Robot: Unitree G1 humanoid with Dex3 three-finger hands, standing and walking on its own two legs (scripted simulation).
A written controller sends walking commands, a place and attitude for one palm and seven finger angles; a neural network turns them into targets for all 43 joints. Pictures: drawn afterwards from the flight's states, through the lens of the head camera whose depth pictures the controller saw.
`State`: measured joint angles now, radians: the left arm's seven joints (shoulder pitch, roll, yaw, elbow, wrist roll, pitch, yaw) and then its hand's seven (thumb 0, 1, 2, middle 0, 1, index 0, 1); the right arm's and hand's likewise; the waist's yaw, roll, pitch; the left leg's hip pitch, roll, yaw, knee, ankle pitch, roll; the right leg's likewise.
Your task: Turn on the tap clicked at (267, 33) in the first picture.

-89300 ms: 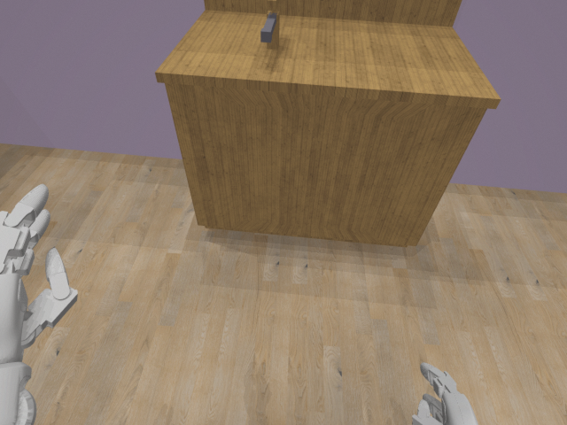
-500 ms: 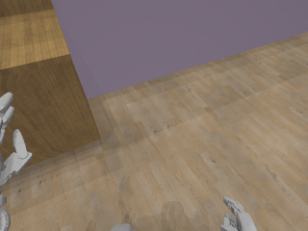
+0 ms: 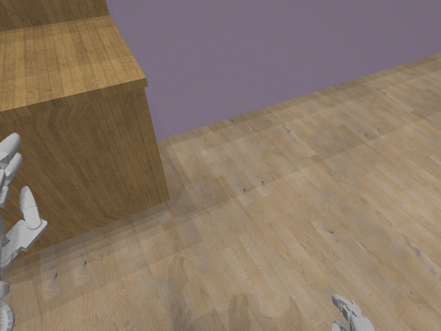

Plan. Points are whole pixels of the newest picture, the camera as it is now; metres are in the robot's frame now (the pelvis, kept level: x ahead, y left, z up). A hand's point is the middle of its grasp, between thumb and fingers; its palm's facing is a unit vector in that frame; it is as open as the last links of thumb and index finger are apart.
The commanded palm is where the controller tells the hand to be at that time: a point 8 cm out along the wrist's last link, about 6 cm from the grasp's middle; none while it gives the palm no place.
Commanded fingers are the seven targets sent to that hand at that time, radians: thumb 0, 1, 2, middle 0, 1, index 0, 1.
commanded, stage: shuffle to correct the standing spot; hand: left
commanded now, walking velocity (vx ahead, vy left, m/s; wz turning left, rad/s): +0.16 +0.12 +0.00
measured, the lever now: out of the picture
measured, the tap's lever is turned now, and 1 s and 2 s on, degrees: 73 73 73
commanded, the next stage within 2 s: come to a stop and stand still in 0.84 s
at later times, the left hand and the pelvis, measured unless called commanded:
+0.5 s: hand out of the picture +0.25 +0.35 +0.16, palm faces +0.45 -0.82 -0.35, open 7.4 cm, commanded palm +0.19 +0.39 +0.19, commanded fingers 0.00 0.90 0.90 -0.20 -0.30 -0.20 -0.30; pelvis +0.03 +0.11 +0.00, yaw +0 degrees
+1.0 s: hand (26, 158) +0.31 +0.32 +0.18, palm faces +0.39 -0.81 -0.43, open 7.4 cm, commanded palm +0.26 +0.35 +0.19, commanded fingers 0.00 0.90 0.90 -0.20 -0.30 -0.20 -0.30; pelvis +0.09 +0.07 +0.00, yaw -2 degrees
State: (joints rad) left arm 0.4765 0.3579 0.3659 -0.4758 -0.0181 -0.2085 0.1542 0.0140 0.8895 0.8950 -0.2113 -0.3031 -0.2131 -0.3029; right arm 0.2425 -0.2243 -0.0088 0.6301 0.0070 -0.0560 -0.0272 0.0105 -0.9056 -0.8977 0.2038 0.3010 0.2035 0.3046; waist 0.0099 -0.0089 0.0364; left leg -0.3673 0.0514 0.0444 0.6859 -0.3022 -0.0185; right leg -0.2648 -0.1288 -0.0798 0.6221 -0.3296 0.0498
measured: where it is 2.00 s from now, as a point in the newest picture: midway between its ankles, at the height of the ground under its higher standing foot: outside the picture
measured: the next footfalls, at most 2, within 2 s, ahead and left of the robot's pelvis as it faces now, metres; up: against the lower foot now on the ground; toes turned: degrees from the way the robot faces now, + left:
left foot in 0.02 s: +0.12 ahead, +0.21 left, +0.00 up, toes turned +6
right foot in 0.28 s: +0.04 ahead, -0.03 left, +0.00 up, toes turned -7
